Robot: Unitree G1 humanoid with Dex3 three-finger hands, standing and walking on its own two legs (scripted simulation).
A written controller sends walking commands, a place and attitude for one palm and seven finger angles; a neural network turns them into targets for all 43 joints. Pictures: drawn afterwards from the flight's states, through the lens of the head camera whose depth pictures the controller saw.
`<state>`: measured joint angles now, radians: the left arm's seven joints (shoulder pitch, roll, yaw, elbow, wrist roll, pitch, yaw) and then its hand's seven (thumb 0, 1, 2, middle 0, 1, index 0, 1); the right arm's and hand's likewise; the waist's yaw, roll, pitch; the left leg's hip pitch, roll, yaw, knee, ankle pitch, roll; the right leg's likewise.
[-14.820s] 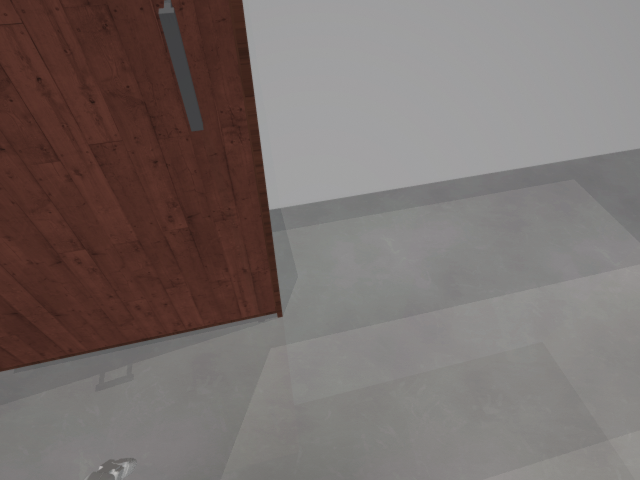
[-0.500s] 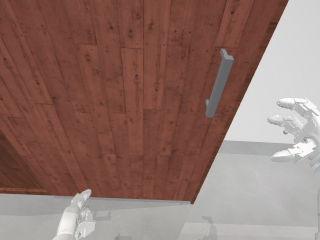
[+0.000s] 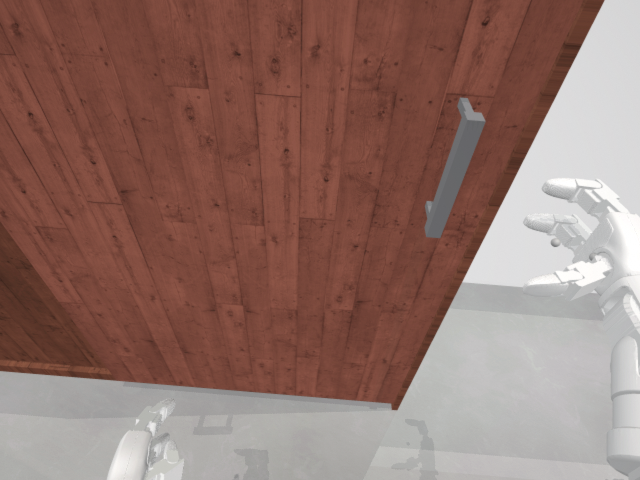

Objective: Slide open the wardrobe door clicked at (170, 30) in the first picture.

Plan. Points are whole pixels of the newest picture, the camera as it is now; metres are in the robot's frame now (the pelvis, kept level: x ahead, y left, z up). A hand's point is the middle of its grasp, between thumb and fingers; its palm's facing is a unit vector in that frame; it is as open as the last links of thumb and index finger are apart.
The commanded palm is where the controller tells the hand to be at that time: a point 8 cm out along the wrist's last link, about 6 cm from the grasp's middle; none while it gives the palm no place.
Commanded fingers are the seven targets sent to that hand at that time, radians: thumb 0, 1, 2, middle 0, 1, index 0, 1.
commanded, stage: move the hooked fingers beside the handle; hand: right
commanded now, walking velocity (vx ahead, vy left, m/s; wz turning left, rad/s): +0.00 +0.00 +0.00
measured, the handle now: (447, 172) +0.49 -0.14 +0.17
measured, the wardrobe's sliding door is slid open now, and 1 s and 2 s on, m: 0.00 0.00 0.00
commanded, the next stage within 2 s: feel for the door with the fingertips in 1.44 s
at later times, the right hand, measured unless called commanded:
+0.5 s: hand (520, 208) +0.41 -0.21 +0.18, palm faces +0.02 +1.00 -0.01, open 14.0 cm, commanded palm +0.39 -0.26 +0.18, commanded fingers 0.00 0.50 -0.30 0.30 1.20 0.30 1.20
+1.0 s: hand (507, 202) +0.43 -0.21 +0.17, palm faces +0.03 +1.00 +0.00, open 14.0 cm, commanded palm +0.40 -0.26 +0.17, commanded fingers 0.00 0.50 -0.30 0.30 1.20 0.30 1.20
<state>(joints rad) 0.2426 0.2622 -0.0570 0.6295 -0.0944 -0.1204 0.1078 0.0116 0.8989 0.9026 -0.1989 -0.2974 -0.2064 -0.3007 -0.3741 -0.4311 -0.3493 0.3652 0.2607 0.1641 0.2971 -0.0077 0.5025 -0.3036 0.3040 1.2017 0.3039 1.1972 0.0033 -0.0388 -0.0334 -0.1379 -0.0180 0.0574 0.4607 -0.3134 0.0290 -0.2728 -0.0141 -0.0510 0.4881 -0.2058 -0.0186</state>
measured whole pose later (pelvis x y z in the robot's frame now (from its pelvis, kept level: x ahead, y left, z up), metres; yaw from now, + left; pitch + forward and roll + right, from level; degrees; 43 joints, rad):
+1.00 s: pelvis +0.00 +0.00 +0.00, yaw +1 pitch +3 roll +1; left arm 0.32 0.27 -0.03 0.66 -0.08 -0.04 0.09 0.01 0.90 0.90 -0.20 -0.30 -0.21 -0.30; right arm -0.65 -0.42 -0.31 0.71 0.21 0.04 0.24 -0.01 0.50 -0.30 0.30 1.20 0.30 1.20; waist 0.04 -0.03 -0.04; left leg -0.21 -0.02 0.04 0.48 -0.32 0.03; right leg -0.34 -0.02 -0.07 0.51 -0.22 -0.02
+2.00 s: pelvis -0.01 +0.00 +0.00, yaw +1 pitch +1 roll +0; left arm 0.27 0.25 -0.04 0.66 -0.07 -0.04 0.08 0.01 0.90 0.90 -0.20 -0.30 -0.21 -0.30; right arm -0.68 -0.33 -0.24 0.69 0.19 0.07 0.13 -0.01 0.50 -0.30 0.30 1.20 0.30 1.20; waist 0.04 -0.03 -0.04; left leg -0.20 -0.03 0.05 0.48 -0.31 0.03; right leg -0.33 -0.03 -0.05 0.50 -0.20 -0.01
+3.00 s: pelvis +0.00 +0.00 +0.00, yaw +1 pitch +4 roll +1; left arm 0.34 0.26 -0.02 0.68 -0.07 -0.05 0.06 0.01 0.90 0.90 -0.20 -0.30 -0.21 -0.30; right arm -0.77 -0.34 -0.24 0.82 0.18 -0.02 0.14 -0.01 0.50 -0.30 0.32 1.21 0.31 1.21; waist 0.05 -0.03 -0.05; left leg -0.26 -0.03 0.04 0.52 -0.32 0.03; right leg -0.39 -0.02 -0.06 0.55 -0.22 -0.02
